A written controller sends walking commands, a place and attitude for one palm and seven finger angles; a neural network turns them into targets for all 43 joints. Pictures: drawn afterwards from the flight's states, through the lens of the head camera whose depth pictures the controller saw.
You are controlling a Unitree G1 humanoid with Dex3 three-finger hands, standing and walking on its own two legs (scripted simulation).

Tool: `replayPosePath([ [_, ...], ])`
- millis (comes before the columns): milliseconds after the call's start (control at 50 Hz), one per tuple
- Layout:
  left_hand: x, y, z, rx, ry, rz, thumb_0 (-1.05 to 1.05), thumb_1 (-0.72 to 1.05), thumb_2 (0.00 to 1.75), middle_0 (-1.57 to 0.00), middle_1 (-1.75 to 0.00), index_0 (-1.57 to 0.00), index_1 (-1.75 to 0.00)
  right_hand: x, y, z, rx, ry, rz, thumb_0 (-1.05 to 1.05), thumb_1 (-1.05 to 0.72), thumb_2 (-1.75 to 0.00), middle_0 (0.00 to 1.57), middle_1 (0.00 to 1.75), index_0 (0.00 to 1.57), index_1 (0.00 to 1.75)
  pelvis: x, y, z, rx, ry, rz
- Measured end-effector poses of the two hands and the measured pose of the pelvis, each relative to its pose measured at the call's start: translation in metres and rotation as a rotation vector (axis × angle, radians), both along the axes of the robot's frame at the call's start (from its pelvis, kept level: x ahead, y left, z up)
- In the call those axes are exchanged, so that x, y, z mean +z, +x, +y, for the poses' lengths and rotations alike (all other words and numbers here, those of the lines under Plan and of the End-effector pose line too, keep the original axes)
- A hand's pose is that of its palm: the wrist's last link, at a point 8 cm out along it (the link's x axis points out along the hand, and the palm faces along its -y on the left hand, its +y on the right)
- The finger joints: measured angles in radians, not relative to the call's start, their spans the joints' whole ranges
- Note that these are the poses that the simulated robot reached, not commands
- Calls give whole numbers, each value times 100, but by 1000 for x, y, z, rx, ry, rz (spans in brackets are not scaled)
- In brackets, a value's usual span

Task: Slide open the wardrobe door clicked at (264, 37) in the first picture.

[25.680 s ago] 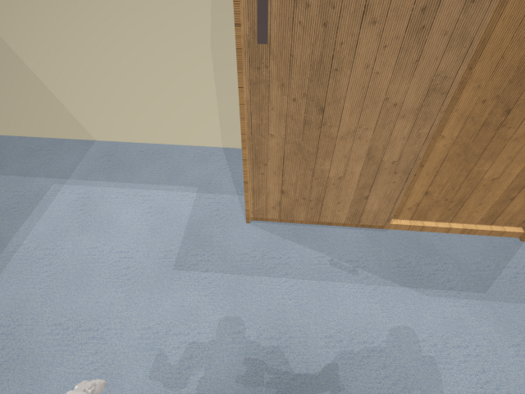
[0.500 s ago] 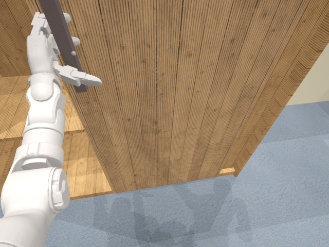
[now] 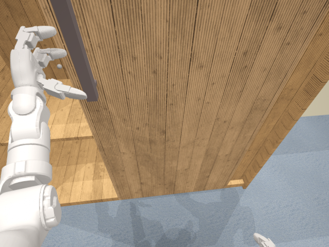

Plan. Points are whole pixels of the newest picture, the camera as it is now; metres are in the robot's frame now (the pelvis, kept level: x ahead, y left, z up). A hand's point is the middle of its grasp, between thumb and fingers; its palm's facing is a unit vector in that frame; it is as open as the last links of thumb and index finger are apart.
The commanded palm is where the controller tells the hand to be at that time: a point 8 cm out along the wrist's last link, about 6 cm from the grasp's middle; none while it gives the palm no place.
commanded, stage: slip the hand off the handle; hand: left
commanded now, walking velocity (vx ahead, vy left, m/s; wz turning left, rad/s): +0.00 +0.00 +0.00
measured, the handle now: (78, 42) +0.47 +0.21 +0.27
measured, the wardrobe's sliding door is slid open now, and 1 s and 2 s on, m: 0.50 0.50 0.50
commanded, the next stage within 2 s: draw the hand back to the body in 0.82 s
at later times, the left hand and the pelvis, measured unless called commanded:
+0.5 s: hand (46, 82) +0.37 +0.25 +0.23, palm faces +0.26 -0.96 -0.04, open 14.7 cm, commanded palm +0.33 +0.29 +0.23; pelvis +0.01 +0.00 +0.00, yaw +0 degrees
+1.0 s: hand (22, 112) +0.29 +0.25 +0.24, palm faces +0.25 -0.97 -0.05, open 14.7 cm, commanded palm +0.25 +0.29 +0.22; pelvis -0.01 -0.01 +0.00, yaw +3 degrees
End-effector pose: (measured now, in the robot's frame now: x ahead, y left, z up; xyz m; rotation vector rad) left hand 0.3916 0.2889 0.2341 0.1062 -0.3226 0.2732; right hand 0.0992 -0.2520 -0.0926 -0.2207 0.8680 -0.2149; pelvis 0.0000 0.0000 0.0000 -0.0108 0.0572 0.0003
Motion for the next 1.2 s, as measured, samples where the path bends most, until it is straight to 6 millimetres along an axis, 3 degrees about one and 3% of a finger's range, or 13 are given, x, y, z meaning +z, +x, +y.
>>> replayPosePath([
  [160, 3, -1, 15, -27, 6, 4, -1, -56, 20, -29, -116, -26, -115, -7, -14, -6, -2, -26, 74, 1, -90, -90, 20, 30, 21, 30, -1, 1, 1, 22, -6, 9],
  [300, 0, -8, 10, -48, 0, -18, -1, -56, 20, -25, -115, -26, -115, -7, -16, -6, -15, -11, 63, 1, -90, -90, 20, 30, 21, 30, -1, 5, 3, 6, -3, 9],
  [400, -4, -28, 4, -59, -4, -39, -1, -56, 20, -25, -115, -26, -115, -5, -2, 1, -5, 11, 13, 1, -90, -90, 20, 30, 21, 30, 0, 7, 3, -2, 1, -9],
  [640, 3, -91, 14, -8, 8, -64, -1, -56, 20, -25, -115, -26, -115, 16, 61, 20, 101, 37, -180, 1, -90, -90, 20, 30, 21, 30, 1, 2, -1, 17, 3, -57],
  [760, 0, -117, 11, -18, 1, -53, -1, -56, 20, -25, -115, -26, -115, 27, 82, 28, 155, 36, -250, 1, -90, -90, 20, 30, 21, 30, 1, -4, -4, 35, 3, -79],
  [960, 0, -137, 12, -2, 6, -64, -1, -56, 20, -26, -115, -26, -115, 30, 80, 32, 185, 39, -274, 1, -90, -90, 20, 30, 21, 30, 1, -12, -10, 44, 2, -100],
  [1100, -12, -134, 12, -146, -48, 201, -1, -56, 20, -25, -115, -26, -115, 28, 70, 26, 142, 53, -275, 1, -90, -90, 20, 30, 21, 30, 4, -11, -9, 39, 5, -118],
  [1200, -7, -152, 14, -168, -66, 189, -1, -56, 20, -25, -115, -26, -115, 37, 76, 26, 143, 66, -335, 2, -90, -90, 20, 30, 21, 30, 5, -10, -6, 30, 7, -130],
])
